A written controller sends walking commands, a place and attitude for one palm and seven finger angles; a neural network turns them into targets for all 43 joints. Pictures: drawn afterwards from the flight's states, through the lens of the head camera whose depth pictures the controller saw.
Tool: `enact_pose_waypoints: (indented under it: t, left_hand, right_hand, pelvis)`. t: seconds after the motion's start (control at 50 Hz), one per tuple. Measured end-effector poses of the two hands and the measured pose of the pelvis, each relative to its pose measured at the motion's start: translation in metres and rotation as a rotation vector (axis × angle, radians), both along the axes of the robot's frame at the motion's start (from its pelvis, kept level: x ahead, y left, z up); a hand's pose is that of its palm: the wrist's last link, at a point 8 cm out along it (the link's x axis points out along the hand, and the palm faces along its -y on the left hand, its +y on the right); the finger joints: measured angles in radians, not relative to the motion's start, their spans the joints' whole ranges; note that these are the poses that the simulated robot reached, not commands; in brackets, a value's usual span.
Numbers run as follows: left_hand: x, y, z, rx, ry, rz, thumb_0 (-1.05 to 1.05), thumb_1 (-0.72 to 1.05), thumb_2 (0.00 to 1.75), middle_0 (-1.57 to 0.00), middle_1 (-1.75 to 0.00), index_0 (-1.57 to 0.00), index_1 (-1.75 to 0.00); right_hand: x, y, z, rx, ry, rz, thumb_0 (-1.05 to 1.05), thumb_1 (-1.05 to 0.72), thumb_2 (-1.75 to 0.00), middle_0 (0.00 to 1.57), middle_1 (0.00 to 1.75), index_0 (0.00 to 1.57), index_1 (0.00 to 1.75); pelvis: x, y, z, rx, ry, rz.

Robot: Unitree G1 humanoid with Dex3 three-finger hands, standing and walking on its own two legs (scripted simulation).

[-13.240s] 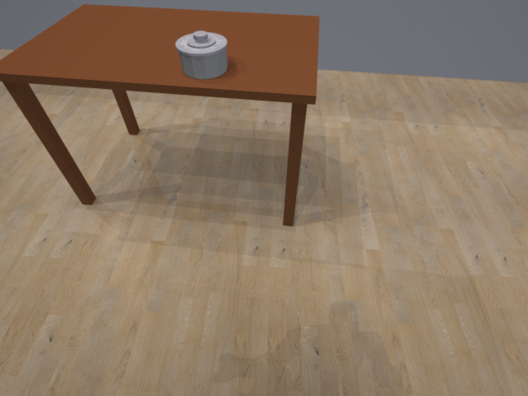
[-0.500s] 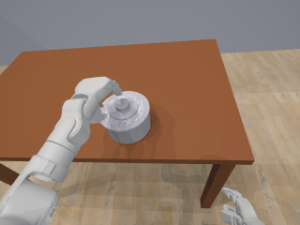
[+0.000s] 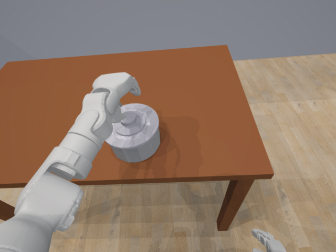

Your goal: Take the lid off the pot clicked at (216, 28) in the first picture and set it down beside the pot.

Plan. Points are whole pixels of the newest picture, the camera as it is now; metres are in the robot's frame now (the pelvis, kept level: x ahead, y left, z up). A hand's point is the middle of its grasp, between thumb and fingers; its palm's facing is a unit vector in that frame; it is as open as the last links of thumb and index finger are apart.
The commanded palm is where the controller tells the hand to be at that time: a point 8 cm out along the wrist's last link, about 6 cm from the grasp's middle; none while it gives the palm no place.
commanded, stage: move the open hand above the knob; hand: left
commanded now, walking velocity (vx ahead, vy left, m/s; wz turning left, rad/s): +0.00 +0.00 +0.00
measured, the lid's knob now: (128, 118) +0.46 +0.12 +0.06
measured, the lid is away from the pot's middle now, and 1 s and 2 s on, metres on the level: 0.00 0.00 0.00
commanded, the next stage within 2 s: lower the open fingers around the knob in 0.68 s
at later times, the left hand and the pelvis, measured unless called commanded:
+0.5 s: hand (117, 111) +0.43 +0.13 +0.12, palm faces -0.26 -0.06 -0.96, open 10.0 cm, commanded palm +0.41 +0.13 +0.19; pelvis +0.00 +0.00 +0.00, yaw +1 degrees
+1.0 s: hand (114, 119) +0.41 +0.14 +0.11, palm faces -0.31 -0.06 -0.95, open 10.0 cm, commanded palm +0.40 +0.14 +0.18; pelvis +0.00 +0.01 +0.00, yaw +1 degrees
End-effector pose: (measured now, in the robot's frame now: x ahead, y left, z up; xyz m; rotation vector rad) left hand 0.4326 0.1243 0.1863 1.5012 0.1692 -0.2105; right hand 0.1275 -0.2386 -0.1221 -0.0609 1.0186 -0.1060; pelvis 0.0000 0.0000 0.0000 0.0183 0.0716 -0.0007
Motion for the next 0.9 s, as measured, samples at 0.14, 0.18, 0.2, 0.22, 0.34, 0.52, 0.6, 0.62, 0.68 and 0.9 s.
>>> enact_pose_waypoints:
  t: [0.14, 0.18, 0.2, 0.22, 0.34, 0.52, 0.6, 0.62, 0.68, 0.9]
  left_hand:
    - [-0.008, 0.005, -0.010, 0.003, 0.035, -0.004, 0.00, -0.28, 1.41, -0.85, -0.08, -0.85, -0.08]
    - [-0.010, 0.005, -0.009, 0.000, 0.031, -0.020, 0.00, -0.28, 1.41, -0.85, -0.08, -0.85, -0.08]
    - [-0.010, 0.006, -0.008, -0.002, 0.027, -0.024, 0.00, -0.28, 1.41, -0.85, -0.08, -0.85, -0.08]
    - [-0.010, 0.007, -0.007, -0.002, 0.022, -0.024, 0.00, -0.28, 1.41, -0.85, -0.08, -0.85, -0.08]
    - [-0.010, 0.013, -0.007, 0.005, 0.013, 0.004, 0.00, -0.28, 1.41, -0.85, -0.08, -0.85, -0.08]
    - [-0.012, 0.007, -0.006, -0.007, 0.012, -0.023, 0.00, -0.28, 1.41, -0.85, -0.08, -0.85, -0.09]
    - [-0.010, 0.009, 0.000, 0.007, -0.011, -0.005, 0.00, -0.28, 1.41, -0.85, -0.08, -0.85, -0.08]
    - [-0.010, 0.010, -0.001, 0.003, -0.006, 0.004, 0.00, -0.28, 1.41, -0.85, -0.08, -0.85, -0.08]
    - [-0.012, 0.011, -0.008, -0.002, 0.024, 0.019, 0.00, -0.28, 1.41, -0.85, -0.08, -0.85, -0.08]
    - [-0.012, 0.019, -0.010, -0.008, 0.031, 0.041, 0.00, -0.28, 1.41, -0.85, -0.08, -0.85, -0.08]
  right_hand:
    - [-0.009, -0.004, -0.001, -0.004, 0.018, -0.014, 0.01, -0.91, -0.90, 0.20, 0.30, 0.19, 0.30]
    - [-0.006, -0.005, 0.000, -0.012, 0.011, -0.013, 0.01, -0.91, -0.90, 0.20, 0.30, 0.19, 0.30]
    - [-0.005, -0.005, 0.001, -0.016, 0.007, -0.012, 0.01, -0.91, -0.90, 0.20, 0.30, 0.19, 0.30]
    - [-0.003, -0.005, 0.002, -0.019, 0.002, -0.010, 0.01, -0.91, -0.90, 0.20, 0.30, 0.19, 0.30]
    - [0.011, -0.001, 0.007, -0.015, -0.028, 0.009, 0.01, -0.91, -0.90, 0.20, 0.30, 0.19, 0.30]
    - [0.028, 0.010, 0.012, -0.007, -0.070, 0.034, 0.01, -0.91, -0.90, 0.20, 0.30, 0.20, 0.30]
    - [0.029, 0.013, 0.011, 0.008, -0.071, 0.039, 0.01, -0.91, -0.90, 0.20, 0.30, 0.20, 0.30]
    - [0.029, 0.014, 0.011, 0.012, -0.068, 0.042, 0.01, -0.91, -0.90, 0.20, 0.30, 0.20, 0.30]
    - [0.028, 0.015, 0.010, 0.018, -0.058, 0.046, 0.01, -0.91, -0.90, 0.20, 0.30, 0.20, 0.30]
    - [0.020, 0.012, 0.009, -0.001, -0.045, 0.037, 0.01, -0.91, -0.90, 0.20, 0.30, 0.20, 0.30]
  pelvis:
    - [0.002, 0.001, 0.001, -0.003, -0.006, -0.002]
    - [0.002, 0.001, 0.001, -0.003, -0.009, 0.000]
    - [0.001, 0.002, 0.001, -0.004, -0.011, 0.000]
    - [0.001, 0.002, 0.001, -0.004, -0.011, 0.001]
    - [-0.001, 0.003, 0.001, -0.004, -0.005, 0.006]
    - [-0.001, 0.004, 0.001, -0.006, -0.005, 0.009]
    - [0.000, 0.005, 0.001, -0.006, -0.001, 0.010]
    - [0.000, 0.005, 0.001, -0.006, -0.001, 0.010]
    - [0.000, 0.005, 0.000, -0.006, -0.002, 0.010]
    - [-0.002, 0.005, 0.001, -0.007, -0.008, 0.009]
